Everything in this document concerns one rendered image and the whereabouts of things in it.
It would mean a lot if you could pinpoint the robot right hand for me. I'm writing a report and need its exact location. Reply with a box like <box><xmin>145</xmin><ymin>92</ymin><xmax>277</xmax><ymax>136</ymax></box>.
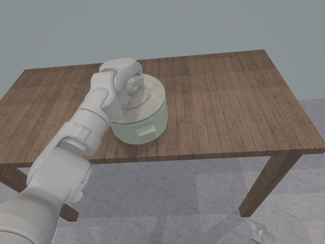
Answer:
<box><xmin>248</xmin><ymin>220</ymin><xmax>280</xmax><ymax>244</ymax></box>

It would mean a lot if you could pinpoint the robot left hand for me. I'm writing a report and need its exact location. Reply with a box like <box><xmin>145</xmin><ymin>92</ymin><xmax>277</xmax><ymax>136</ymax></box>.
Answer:
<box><xmin>99</xmin><ymin>58</ymin><xmax>144</xmax><ymax>105</ymax></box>

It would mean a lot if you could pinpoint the knob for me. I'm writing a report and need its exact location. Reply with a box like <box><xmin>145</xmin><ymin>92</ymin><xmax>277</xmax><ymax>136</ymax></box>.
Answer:
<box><xmin>125</xmin><ymin>80</ymin><xmax>139</xmax><ymax>98</ymax></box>

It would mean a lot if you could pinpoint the lid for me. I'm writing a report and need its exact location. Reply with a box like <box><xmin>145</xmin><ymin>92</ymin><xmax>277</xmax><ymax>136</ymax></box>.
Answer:
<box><xmin>111</xmin><ymin>74</ymin><xmax>166</xmax><ymax>125</ymax></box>

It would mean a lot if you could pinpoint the pot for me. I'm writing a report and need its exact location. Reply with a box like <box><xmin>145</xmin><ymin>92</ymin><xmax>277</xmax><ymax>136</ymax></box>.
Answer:
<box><xmin>110</xmin><ymin>98</ymin><xmax>168</xmax><ymax>145</ymax></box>

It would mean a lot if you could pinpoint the table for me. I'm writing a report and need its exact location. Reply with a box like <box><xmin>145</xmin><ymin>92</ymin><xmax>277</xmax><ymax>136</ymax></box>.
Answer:
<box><xmin>0</xmin><ymin>49</ymin><xmax>325</xmax><ymax>222</ymax></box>

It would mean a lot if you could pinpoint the left robot upper arm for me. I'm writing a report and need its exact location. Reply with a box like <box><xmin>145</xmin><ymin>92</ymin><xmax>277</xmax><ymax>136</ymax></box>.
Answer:
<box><xmin>0</xmin><ymin>145</ymin><xmax>93</xmax><ymax>244</ymax></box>

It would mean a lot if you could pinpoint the left robot forearm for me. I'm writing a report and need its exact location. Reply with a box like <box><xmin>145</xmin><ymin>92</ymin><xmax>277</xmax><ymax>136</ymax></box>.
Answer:
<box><xmin>26</xmin><ymin>66</ymin><xmax>126</xmax><ymax>186</ymax></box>

